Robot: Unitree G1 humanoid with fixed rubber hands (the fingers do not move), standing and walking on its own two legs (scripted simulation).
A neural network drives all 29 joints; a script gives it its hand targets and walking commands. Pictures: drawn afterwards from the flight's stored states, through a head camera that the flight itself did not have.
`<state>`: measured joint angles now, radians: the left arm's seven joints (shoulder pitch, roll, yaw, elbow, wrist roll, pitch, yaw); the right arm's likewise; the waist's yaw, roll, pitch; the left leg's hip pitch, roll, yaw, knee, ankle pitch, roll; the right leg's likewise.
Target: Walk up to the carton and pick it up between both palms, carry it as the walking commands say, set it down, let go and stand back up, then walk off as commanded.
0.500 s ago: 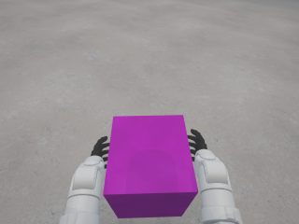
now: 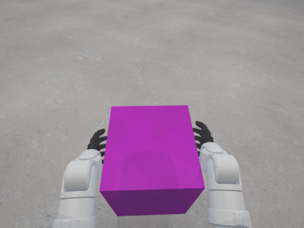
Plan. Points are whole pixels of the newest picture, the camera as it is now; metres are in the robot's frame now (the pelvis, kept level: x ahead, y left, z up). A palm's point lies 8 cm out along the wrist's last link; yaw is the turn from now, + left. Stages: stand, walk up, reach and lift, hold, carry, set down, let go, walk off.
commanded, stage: carry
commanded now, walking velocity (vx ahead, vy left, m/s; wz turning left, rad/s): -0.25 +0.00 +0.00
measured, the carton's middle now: (150, 163) +0.28 +0.00 +0.03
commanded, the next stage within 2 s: none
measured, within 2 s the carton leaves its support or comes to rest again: neither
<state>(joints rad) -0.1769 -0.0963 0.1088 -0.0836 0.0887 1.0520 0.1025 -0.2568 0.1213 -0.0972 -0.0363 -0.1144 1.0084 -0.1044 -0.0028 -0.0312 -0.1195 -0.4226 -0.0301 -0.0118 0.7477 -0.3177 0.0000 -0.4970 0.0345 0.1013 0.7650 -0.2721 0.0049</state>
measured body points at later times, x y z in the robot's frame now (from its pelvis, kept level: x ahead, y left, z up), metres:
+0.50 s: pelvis -0.12 +0.00 +0.01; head -0.17 +0.01 +0.46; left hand +0.16 +0.14 +0.10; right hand +0.16 -0.15 +0.12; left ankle -0.03 +0.09 -0.71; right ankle -0.11 -0.13 -0.71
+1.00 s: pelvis -0.21 +0.01 +0.00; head -0.26 +0.01 +0.45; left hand +0.07 +0.14 +0.08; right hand +0.07 -0.15 +0.09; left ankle -0.05 +0.09 -0.69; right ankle -0.11 -0.13 -0.71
